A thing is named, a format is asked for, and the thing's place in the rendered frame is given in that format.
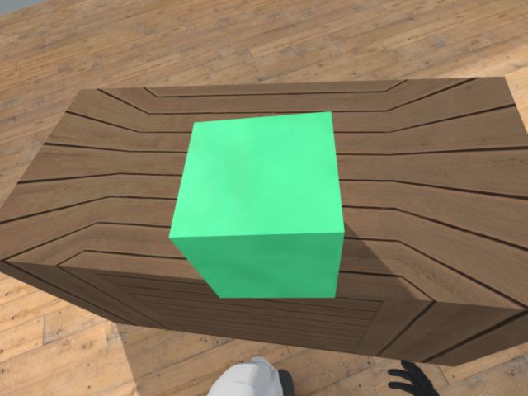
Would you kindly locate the robot left thigh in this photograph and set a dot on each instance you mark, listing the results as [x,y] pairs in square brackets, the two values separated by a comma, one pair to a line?
[249,378]

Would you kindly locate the right robot hand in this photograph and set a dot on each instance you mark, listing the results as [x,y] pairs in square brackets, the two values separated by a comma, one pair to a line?
[421,385]

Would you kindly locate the carton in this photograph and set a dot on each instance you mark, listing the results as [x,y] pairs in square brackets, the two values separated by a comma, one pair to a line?
[259,210]

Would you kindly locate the left robot foot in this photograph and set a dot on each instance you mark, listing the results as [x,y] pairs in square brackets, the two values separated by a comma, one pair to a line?
[286,383]

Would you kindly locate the pedestal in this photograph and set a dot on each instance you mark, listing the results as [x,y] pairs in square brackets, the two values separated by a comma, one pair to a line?
[433,176]

